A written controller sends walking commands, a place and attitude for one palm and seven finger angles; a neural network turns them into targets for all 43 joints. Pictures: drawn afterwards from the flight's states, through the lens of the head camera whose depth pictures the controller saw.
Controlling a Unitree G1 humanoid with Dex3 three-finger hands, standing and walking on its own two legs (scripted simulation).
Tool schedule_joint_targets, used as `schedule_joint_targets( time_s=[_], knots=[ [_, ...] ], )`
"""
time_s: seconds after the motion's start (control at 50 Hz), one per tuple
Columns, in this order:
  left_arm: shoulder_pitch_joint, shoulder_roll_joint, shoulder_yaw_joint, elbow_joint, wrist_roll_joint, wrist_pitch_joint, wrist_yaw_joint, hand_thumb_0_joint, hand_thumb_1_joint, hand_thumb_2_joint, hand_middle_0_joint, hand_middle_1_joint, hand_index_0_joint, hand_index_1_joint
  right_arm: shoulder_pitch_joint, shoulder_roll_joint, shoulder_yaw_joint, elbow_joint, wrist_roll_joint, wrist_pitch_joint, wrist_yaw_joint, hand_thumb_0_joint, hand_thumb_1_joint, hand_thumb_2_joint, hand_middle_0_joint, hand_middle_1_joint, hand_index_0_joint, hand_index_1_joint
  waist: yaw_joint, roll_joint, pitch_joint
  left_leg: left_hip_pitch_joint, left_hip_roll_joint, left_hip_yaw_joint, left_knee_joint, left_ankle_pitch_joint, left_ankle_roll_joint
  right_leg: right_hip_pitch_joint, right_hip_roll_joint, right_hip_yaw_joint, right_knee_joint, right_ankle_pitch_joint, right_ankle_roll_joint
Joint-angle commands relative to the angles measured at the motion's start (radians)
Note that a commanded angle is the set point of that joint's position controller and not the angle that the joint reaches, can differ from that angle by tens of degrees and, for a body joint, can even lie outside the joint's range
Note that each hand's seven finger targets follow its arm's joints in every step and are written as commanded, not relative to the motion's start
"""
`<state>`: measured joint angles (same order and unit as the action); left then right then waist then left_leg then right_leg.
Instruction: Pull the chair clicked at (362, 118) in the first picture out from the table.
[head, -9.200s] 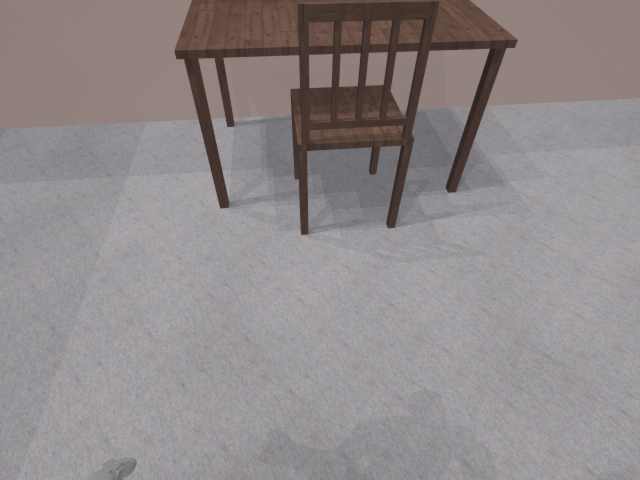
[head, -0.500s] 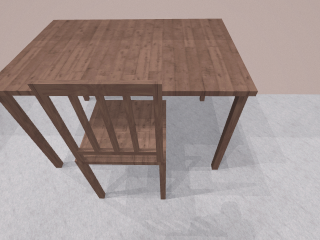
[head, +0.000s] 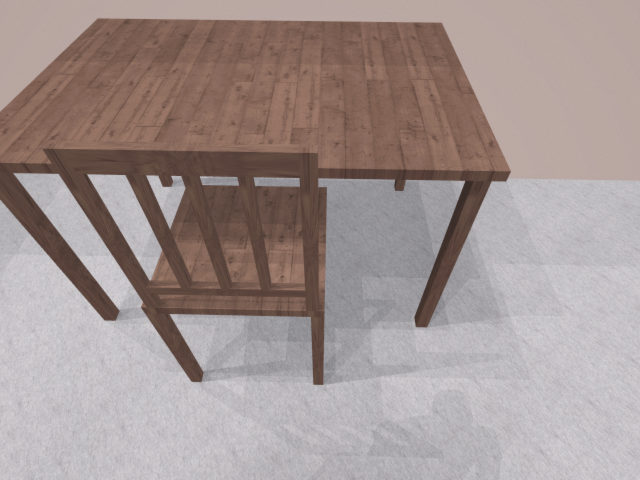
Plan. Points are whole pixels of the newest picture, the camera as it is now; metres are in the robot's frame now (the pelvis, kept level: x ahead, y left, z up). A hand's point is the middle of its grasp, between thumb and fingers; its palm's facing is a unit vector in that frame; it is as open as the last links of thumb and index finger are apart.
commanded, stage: look again from close up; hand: left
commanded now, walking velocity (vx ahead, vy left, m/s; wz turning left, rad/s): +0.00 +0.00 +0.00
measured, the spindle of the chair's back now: (210, 237) +0.52 +0.23 -0.07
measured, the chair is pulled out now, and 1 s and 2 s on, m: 0.00 0.00 0.00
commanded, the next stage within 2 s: shuffle to correct the standing spot in 0.94 s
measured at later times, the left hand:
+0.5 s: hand out of the picture +0.03 +0.19 -0.18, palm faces +0.02 -0.98 -0.18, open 7.4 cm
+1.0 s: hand out of the picture +0.00 +0.19 -0.18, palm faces +0.02 -0.99 -0.17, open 7.4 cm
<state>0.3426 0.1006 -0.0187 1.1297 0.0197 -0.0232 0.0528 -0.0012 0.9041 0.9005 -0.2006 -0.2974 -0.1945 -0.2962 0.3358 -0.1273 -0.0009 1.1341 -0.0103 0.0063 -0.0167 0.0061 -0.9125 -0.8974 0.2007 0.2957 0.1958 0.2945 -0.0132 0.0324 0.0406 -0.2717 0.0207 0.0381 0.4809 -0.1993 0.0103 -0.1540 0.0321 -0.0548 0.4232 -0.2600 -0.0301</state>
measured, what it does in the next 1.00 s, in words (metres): stands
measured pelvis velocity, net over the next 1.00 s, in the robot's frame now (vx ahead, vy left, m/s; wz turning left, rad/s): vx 0.03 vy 0.03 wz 0.00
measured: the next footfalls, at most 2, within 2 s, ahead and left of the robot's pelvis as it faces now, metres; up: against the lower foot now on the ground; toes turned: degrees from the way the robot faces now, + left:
left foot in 1.72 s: +0.18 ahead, +0.06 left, +0.00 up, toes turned +3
right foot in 1.96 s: +0.12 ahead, -0.17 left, +0.00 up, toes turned -1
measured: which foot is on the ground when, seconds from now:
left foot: down 0.00-1.00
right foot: down 0.00-1.00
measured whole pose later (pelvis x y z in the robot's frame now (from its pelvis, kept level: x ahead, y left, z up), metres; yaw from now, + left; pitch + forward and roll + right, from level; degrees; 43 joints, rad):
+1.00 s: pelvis +0.03 +0.03 +0.00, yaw +0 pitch -1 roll +0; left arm 0.33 0.15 -0.02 1.11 0.02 -0.01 0.04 0.00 0.90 0.90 -0.20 -0.30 -0.19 -0.30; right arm 0.26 -0.15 0.02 1.14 -0.01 -0.02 -0.02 0.01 -0.92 -0.90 0.20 0.30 0.20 0.29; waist 0.01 -0.03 0.03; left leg -0.20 -0.05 0.07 0.44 -0.23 0.06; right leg -0.11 -0.04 -0.03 0.43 -0.31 0.02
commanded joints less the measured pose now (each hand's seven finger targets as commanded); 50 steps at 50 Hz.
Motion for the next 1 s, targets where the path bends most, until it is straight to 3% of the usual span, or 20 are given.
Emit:
schedule_joint_targets(
  time_s=[0.0,0.06,0.1,0.14,0.2,0.54,0.78,0.98],
  knots=[
    [0.02,0.146,0.028,-0.087,-0.005,-0.034,0.004,0.0,0.9,0.9,-0.2,-0.3,-0.2,-0.3,0.078,-0.059,-0.001,-0.078,-0.011,-0.021,0.01,0.0,-0.9,-0.9,0.2,0.3,0.2,0.3,-0.04,-0.037,0.002,0.031,0.028,-0.05,0.067,-0.022,0.009,-0.163,-0.181,0.166,-0.128,-0.137,-0.063],
    [0.034,0.12,0.021,-0.084,-0.01,-0.03,0.0,0.0,0.9,0.9,-0.2,-0.3,-0.2,-0.3,0.071,-0.075,0.004,-0.085,-0.007,-0.038,0.001,0.0,-0.9,-0.9,0.2,0.3,0.2,0.3,-0.018,-0.007,-0.021,0.024,0.056,-0.094,-0.005,0.046,0.028,-0.1,-0.128,0.126,-0.034,-0.022,-0.046],
    [0.054,0.112,0.021,-0.08,-0.008,-0.023,-0.001,0.0,0.9,0.9,-0.2,-0.3,-0.2,-0.3,0.058,-0.088,0.007,-0.088,-0.006,-0.045,-0.003,0.0,-0.9,-0.9,0.2,0.3,0.2,0.3,0.002,0.012,0.001,-0.012,0.073,-0.116,-0.028,0.101,0.044,-0.06,-0.108,0.102,0.003,0.045,-0.035],
    [0.064,0.109,0.021,-0.076,-0.01,-0.019,-0.002,0.0,0.9,0.9,-0.2,-0.3,-0.2,-0.3,0.041,-0.094,0.007,-0.088,-0.003,-0.047,-0.008,0.0,-0.9,-0.9,0.2,0.3,0.2,0.3,0.011,-0.044,0.013,-0.011,0.074,-0.114,-0.033,0.124,0.048,-0.047,-0.11,0.1,0.005,0.084,-0.027],
    [0.062,0.114,0.02,-0.076,-0.009,-0.013,-0.002,0.0,0.9,0.9,-0.2,-0.3,-0.2,-0.3,0.032,-0.105,0.01,-0.075,-0.003,-0.049,-0.01,0.0,-0.9,-0.9,0.2,0.3,0.2,0.3,0.016,-0.046,0.035,-0.003,0.075,-0.119,-0.052,0.149,0.05,-0.049,-0.112,0.097,0.005,0.091,-0.018],
    [0.044,0.15,0.024,-0.073,-0.008,0.0,-0.006,0.0,0.9,0.9,-0.2,-0.3,-0.2,-0.3,-0.025,-0.141,0.006,-0.05,0.0,-0.049,-0.015,0.0,-0.9,-0.9,0.2,0.3,0.2,0.3,0.018,-0.02,-0.015,0.096,0.079,-0.116,-0.091,0.219,0.051,-0.016,-0.13,0.083,-0.02,0.116,0.006],
    [0.066,0.141,0.018,-0.05,-0.005,0.004,-0.008,0.0,0.9,0.9,-0.2,-0.3,-0.2,-0.3,-0.038,-0.133,0.006,-0.033,0.006,-0.045,-0.014,0.0,-0.9,-0.9,0.2,0.3,0.2,0.3,0.021,-0.04,0.036,0.09,0.078,-0.115,-0.132,0.144,0.051,-0.03,-0.135,0.084,-0.056,0.089,0.012],
    [0.08,0.138,0.016,-0.038,-0.005,0.005,-0.008,0.0,0.9,0.9,-0.2,-0.3,-0.2,-0.3,-0.028,-0.13,0.006,-0.021,0.006,-0.044,-0.014,0.0,-0.9,-0.9,0.2,0.3,0.2,0.3,0.021,-0.037,0.029,0.094,0.079,-0.116,-0.15,0.112,0.05,-0.031,-0.136,0.083,-0.06,0.072,0.011]
  ],
)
